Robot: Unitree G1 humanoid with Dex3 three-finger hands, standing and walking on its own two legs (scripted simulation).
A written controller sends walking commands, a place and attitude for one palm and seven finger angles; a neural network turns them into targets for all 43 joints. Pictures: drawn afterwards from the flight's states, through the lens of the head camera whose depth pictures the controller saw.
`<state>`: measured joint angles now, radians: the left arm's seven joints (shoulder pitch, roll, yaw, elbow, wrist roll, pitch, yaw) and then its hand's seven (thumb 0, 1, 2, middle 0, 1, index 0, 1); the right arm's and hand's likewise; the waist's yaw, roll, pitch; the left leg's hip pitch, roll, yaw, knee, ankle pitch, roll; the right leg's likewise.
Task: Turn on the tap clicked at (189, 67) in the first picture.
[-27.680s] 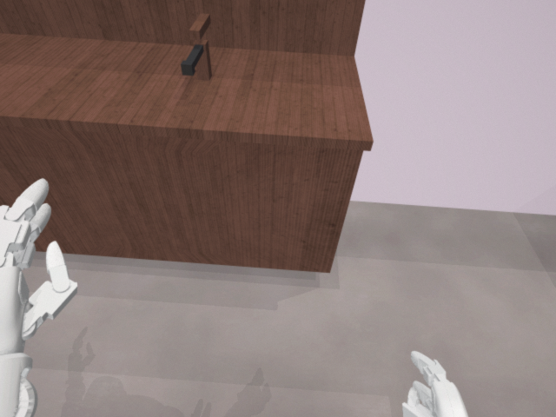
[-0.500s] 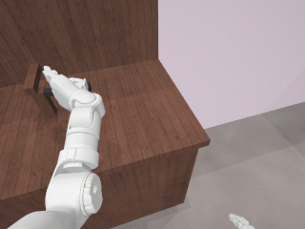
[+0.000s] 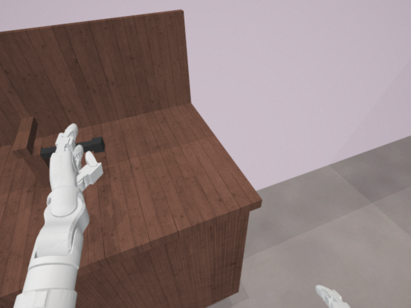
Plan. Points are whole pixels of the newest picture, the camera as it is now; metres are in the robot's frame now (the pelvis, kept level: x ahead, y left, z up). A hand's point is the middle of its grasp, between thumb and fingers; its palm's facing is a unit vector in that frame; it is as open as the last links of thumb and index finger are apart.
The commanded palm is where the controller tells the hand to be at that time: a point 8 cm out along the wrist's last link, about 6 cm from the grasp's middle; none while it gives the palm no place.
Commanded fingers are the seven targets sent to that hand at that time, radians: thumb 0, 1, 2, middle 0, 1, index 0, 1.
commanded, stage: draw the hand back beside the body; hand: left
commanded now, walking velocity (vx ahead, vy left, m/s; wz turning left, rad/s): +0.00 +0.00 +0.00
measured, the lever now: (98, 144) +0.49 +0.29 +0.09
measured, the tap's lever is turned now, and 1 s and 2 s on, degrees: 81 81 81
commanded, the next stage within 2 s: step back with the hand held close in 1.16 s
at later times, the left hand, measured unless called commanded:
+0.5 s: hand (56, 204) +0.25 +0.25 +0.16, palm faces +0.31 -0.91 -0.27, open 7.6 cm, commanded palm +0.21 +0.29 +0.17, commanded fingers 0.00 0.90 0.90 -0.19 -0.28 -0.19 -0.28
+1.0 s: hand (0, 244) +0.17 +0.29 +0.17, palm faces +0.42 -0.84 -0.35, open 7.4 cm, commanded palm +0.14 +0.33 +0.17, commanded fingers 0.00 0.90 0.90 -0.20 -0.30 -0.20 -0.30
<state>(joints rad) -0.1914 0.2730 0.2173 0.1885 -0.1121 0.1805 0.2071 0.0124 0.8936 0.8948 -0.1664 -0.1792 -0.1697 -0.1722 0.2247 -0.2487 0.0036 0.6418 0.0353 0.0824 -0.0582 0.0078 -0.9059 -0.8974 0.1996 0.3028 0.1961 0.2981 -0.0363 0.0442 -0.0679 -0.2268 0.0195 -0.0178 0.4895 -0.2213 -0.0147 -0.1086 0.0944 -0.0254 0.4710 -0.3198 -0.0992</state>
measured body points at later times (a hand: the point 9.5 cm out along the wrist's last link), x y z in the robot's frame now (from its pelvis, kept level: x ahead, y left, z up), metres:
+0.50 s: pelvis +0.00 +0.03 +0.01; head -0.04 +0.00 +0.46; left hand +0.22 +0.30 +0.17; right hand +0.19 -0.18 -0.07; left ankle +0.03 +0.14 -0.74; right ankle -0.04 -0.05 -0.74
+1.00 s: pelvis -0.01 +0.04 +0.01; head -0.05 +0.02 +0.45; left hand +0.14 +0.33 +0.19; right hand +0.19 -0.17 -0.07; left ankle +0.03 +0.14 -0.74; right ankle -0.04 -0.05 -0.74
